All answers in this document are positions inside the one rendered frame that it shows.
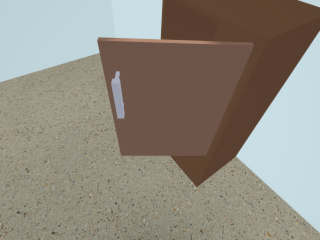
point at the handle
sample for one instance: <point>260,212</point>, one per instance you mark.
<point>117,94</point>

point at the cupboard door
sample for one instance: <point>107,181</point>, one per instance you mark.
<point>175,92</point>

